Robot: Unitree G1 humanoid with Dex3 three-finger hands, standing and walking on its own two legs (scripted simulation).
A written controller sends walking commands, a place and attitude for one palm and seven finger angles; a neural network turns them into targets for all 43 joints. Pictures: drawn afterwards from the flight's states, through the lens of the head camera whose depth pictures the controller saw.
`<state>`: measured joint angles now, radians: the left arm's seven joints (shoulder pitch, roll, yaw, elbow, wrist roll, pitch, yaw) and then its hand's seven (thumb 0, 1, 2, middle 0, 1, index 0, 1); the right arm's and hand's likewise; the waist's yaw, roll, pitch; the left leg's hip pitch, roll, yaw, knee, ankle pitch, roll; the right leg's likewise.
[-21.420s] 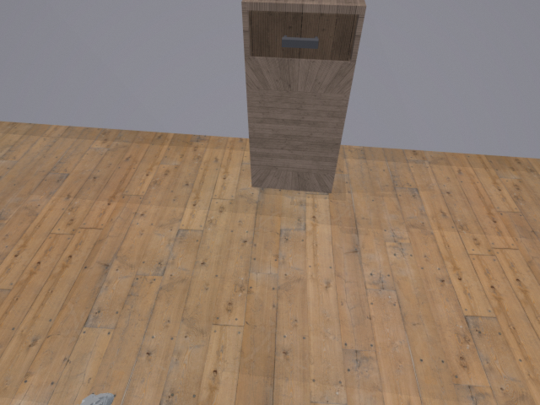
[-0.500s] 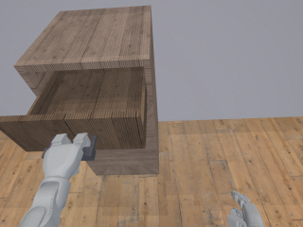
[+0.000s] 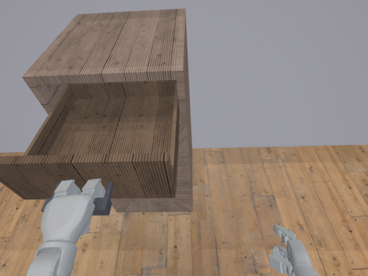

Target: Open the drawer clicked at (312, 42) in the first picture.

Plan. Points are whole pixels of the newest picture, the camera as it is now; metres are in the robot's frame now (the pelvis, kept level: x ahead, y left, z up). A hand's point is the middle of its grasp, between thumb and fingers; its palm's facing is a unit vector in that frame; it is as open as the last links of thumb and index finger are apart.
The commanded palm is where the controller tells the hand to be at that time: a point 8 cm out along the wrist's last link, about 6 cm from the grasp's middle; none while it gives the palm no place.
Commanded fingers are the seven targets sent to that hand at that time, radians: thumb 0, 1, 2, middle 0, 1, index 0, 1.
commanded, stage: pull the drawer open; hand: left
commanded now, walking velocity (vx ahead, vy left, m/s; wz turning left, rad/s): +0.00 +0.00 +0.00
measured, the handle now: (81, 196) +0.25 +0.26 +0.04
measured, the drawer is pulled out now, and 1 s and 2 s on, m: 0.27 0.30 0.29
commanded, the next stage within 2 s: open the thumb to release the handle in 0.54 s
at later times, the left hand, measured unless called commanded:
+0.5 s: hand (77, 238) +0.18 +0.24 +0.02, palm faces -0.01 -0.08 -1.00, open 5.9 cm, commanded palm +0.12 +0.25 +0.08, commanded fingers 0.00 0.90 0.90 -0.40 -1.35 -0.40 -1.35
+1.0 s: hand (71, 233) +0.18 +0.26 +0.02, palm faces +0.01 -0.07 -1.00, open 9.1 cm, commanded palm +0.16 +0.26 +0.08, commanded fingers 0.00 -0.43 0.33 -0.31 -1.21 -0.31 -1.21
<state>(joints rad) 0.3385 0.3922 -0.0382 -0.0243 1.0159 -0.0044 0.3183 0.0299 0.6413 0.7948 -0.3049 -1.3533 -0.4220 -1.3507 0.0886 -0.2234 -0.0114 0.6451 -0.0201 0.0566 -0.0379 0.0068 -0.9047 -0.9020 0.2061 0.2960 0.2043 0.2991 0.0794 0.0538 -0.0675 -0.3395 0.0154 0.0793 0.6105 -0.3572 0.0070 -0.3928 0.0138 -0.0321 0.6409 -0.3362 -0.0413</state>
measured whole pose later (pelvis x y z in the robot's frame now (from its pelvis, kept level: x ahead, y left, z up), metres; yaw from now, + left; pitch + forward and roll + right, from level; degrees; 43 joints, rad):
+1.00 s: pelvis +0.01 +0.00 -0.01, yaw +1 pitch +6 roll +1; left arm 0.46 0.38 -0.03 -0.15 1.01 0.04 0.33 -0.01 0.17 0.59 -0.35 -1.28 -0.40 -1.28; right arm 0.10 -0.22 0.00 0.62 -0.03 0.06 -0.03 0.01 -0.91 -0.90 0.21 0.30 0.20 0.30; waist 0.11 0.07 -0.08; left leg -0.38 0.01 0.06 0.68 -0.40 0.01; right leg -0.42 0.00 -0.05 0.70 -0.38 -0.03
